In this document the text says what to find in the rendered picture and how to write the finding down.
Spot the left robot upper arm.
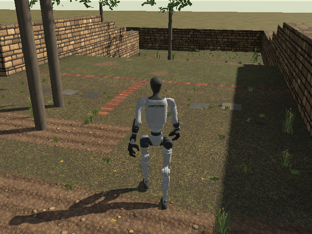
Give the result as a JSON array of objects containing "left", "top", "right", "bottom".
[{"left": 135, "top": 98, "right": 146, "bottom": 126}]

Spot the robot head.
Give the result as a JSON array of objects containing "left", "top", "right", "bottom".
[{"left": 148, "top": 77, "right": 165, "bottom": 100}]

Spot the robot left forearm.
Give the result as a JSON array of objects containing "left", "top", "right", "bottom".
[{"left": 129, "top": 119, "right": 139, "bottom": 144}]

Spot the robot left hand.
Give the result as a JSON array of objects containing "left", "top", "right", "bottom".
[{"left": 128, "top": 143, "right": 139, "bottom": 157}]

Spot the robot right hand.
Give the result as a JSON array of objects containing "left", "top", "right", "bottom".
[{"left": 169, "top": 131, "right": 180, "bottom": 141}]

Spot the right robot upper arm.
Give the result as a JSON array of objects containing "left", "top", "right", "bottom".
[{"left": 166, "top": 98, "right": 178, "bottom": 124}]

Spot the robot right forearm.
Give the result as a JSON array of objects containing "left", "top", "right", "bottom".
[{"left": 173, "top": 117, "right": 180, "bottom": 134}]

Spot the right robot shin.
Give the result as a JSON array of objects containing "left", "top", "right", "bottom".
[{"left": 162, "top": 169, "right": 170, "bottom": 203}]

